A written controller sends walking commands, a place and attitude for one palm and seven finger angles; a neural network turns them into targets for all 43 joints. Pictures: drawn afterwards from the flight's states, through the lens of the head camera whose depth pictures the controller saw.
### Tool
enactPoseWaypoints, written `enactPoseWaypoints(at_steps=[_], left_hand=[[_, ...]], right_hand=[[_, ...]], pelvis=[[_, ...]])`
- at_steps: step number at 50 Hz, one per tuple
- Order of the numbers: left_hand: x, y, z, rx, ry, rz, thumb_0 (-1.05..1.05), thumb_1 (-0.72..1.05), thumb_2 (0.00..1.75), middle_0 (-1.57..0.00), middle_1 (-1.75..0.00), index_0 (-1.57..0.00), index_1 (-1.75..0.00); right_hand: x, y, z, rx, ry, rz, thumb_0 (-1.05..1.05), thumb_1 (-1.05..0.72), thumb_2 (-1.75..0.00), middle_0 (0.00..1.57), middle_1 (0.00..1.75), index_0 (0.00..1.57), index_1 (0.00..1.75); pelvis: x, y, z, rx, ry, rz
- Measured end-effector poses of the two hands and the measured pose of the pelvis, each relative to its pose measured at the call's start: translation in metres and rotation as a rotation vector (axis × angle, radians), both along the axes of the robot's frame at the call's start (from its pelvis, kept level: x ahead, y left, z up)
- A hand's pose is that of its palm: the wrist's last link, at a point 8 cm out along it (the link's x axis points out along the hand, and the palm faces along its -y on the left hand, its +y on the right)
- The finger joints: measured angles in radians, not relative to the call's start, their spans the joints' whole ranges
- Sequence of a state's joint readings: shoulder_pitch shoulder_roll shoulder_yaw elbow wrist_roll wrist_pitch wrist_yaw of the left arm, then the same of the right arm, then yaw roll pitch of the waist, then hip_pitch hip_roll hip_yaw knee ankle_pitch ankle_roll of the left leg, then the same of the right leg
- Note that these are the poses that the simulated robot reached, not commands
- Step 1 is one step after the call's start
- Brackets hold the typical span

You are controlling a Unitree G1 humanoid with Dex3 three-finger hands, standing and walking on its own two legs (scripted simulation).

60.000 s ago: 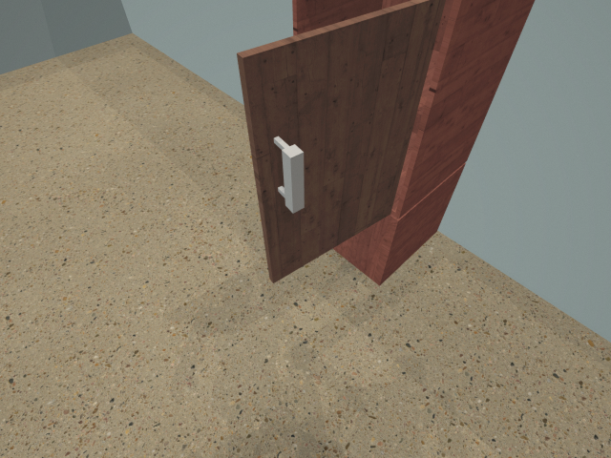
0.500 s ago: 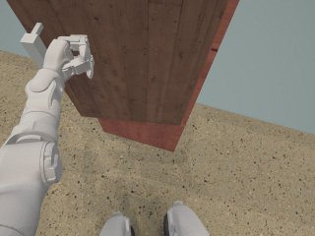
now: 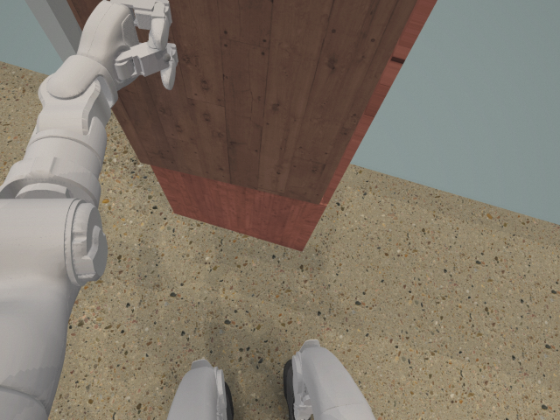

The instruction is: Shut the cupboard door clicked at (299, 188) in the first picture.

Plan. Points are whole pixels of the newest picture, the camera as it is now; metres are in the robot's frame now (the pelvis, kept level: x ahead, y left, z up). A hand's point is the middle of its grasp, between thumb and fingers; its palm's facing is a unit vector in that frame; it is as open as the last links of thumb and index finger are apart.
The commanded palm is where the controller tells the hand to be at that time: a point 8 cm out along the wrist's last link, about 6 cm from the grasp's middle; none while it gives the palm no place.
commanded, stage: pull the fist back off the door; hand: left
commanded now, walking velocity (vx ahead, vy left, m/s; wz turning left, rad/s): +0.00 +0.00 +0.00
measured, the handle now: (77, 30) +0.61 +0.18 +0.11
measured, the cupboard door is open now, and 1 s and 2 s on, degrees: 4 0 0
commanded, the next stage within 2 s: draw the hand back to the body in 0.92 s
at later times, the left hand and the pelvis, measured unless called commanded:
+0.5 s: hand (196, 54) +0.55 +0.04 +0.12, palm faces +0.07 -1.00 +0.00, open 3.1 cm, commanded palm +0.50 +0.10 +0.12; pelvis +0.02 -0.01 +0.03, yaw -2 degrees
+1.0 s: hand (194, 108) +0.47 +0.05 +0.12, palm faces +0.04 -1.00 -0.03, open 3.1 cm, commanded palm +0.45 +0.10 +0.12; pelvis +0.02 -0.02 +0.04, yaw +0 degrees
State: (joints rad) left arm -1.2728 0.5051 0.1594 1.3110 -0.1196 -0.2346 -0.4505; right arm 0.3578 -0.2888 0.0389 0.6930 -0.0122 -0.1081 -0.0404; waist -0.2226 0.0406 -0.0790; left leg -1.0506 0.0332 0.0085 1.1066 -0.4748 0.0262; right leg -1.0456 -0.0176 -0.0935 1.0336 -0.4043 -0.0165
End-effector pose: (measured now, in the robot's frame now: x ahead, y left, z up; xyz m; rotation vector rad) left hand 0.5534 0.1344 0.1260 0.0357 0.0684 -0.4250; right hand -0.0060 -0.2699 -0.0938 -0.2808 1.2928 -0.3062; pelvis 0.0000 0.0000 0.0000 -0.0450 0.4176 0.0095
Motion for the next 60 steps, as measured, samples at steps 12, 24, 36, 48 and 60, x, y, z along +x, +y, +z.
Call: enactPoseWaypoints(at_steps=[12,24,36,48,60], left_hand=[[0.000,-0.015,-0.012,-0.080,-0.028,0.493,0.00,0.83,0.97,-1.30,-1.50,-1.30,-1.50],[-0.022,-0.043,-0.005,-0.025,-0.044,0.492,0.02,0.88,0.91,-1.30,-1.50,-1.30,-1.50],[-0.077,-0.021,-0.009,-0.026,-0.096,0.489,0.02,0.90,0.90,-1.30,-1.50,-1.30,-1.50],[-0.108,-0.034,-0.004,-0.022,-0.121,0.465,0.02,0.90,0.90,-1.30,-1.50,-1.30,-1.50],[-0.122,-0.018,0.012,-0.025,-0.138,0.483,0.02,0.90,0.90,-1.30,-1.50,-1.30,-1.50]], right_hand=[[-0.022,0.025,-0.004,0.131,0.087,0.028,0.01,-0.91,-0.89,0.20,0.30,0.20,0.30],[-0.015,0.025,0.009,0.177,0.035,-0.055,0.01,-0.91,-0.89,0.20,0.30,0.20,0.30],[0.038,-0.007,0.020,0.138,-0.049,0.008,0.01,-0.91,-0.90,0.20,0.30,0.20,0.30],[0.111,-0.007,0.025,0.122,-0.254,0.091,0.01,-0.91,-0.90,0.20,0.30,0.20,0.30],[0.096,0.009,0.021,0.187,-0.247,0.063,0.01,-0.91,-0.90,0.20,0.30,0.20,0.30]], pelvis=[[0.007,-0.001,0.000,0.004,0.030,-0.009],[0.019,-0.008,0.024,0.029,-0.049,-0.047],[0.029,-0.017,0.038,0.040,-0.125,-0.035],[0.023,-0.020,0.039,0.049,-0.174,-0.019],[0.020,-0.020,0.045,0.058,-0.202,-0.042]])
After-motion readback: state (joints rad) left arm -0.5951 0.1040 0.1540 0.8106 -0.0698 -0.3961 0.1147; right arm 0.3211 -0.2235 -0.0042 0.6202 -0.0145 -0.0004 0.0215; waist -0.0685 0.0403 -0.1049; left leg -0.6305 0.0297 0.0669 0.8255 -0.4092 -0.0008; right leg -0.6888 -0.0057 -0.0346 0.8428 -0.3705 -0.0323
